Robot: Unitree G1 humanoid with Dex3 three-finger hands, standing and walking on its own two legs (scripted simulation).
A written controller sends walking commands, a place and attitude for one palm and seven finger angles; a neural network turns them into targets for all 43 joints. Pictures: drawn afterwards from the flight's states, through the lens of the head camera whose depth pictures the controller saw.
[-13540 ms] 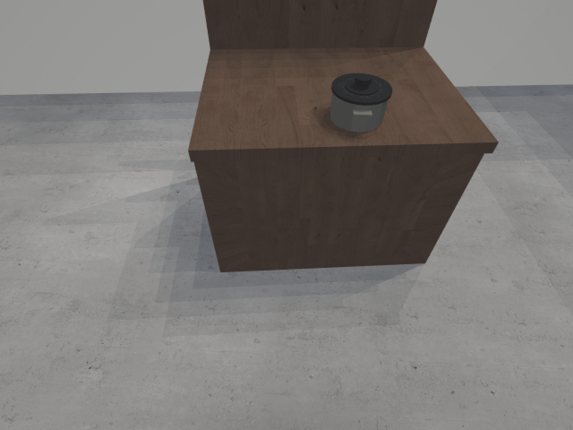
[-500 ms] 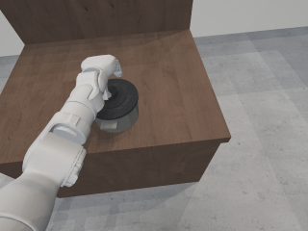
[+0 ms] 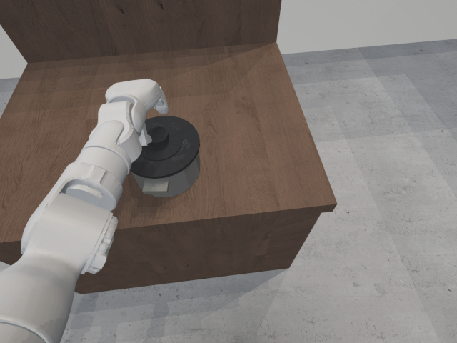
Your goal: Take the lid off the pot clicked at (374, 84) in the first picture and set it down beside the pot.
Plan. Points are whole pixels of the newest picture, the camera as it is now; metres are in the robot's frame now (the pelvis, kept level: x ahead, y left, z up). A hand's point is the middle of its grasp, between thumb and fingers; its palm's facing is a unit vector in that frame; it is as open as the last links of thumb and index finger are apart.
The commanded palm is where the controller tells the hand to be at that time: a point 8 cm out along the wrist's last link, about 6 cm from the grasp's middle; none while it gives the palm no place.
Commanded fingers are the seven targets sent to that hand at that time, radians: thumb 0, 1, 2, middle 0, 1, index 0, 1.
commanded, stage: move the open hand above the knob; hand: left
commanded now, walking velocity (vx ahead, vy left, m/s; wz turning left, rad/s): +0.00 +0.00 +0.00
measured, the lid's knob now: (157, 137) +0.53 +0.13 +0.01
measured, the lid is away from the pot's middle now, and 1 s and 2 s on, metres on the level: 0.00 0.00 0.00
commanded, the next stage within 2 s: lower the open fingers around the knob in 0.26 s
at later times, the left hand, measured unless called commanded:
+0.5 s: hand (145, 126) +0.49 +0.14 +0.08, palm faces -0.37 -0.09 -0.92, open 9.9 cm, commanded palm +0.49 +0.14 +0.14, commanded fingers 0.00 -0.25 1.35 -0.84 -0.08 -0.84 -0.08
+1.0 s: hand (153, 136) +0.50 +0.13 +0.04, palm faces -0.41 -0.08 -0.91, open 9.9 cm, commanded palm +0.51 +0.14 +0.10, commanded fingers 0.00 -0.25 1.35 -0.84 -0.08 -0.84 -0.08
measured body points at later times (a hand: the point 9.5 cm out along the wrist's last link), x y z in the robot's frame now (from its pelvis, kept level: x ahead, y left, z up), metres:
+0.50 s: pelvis +0.00 +0.01 +0.00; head +0.07 -0.01 +0.44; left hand +0.51 +0.14 +0.13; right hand +0.04 -0.25 -0.15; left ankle -0.05 +0.09 -0.74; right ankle +0.01 -0.12 -0.74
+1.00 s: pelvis +0.00 +0.00 -0.01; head +0.10 -0.01 +0.43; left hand +0.52 +0.14 +0.09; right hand +0.02 -0.26 -0.15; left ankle -0.05 +0.09 -0.74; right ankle +0.01 -0.12 -0.74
